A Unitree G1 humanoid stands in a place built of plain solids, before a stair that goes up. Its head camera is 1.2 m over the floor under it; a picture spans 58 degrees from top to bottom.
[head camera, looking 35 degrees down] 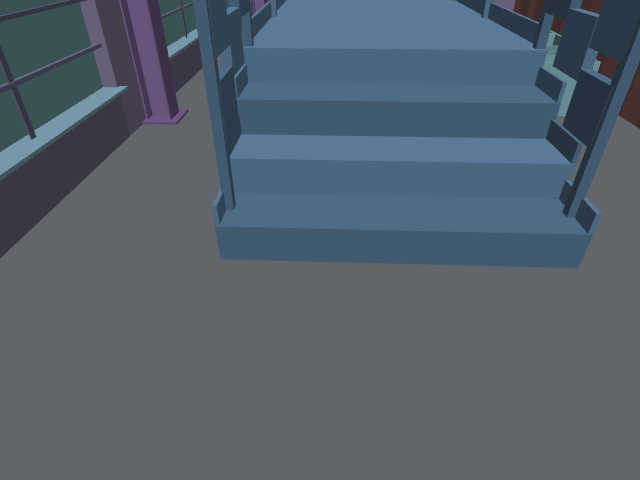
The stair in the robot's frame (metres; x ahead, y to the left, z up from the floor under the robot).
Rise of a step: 0.18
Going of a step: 0.30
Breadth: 1.60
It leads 2 degrees to the right of straight ahead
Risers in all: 4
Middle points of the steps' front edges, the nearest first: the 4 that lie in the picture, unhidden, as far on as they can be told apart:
1.53 -0.35 0.18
1.83 -0.36 0.36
2.13 -0.37 0.54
2.43 -0.38 0.72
